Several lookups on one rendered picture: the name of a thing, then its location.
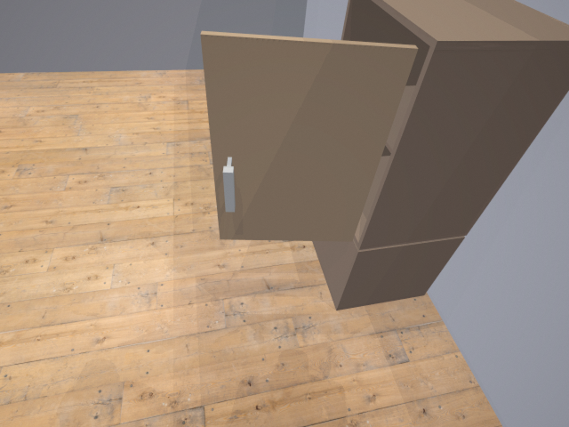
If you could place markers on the handle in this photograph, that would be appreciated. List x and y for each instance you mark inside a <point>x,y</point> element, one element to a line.
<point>229,186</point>

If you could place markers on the cupboard door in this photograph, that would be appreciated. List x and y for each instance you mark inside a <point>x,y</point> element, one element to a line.
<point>305,121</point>

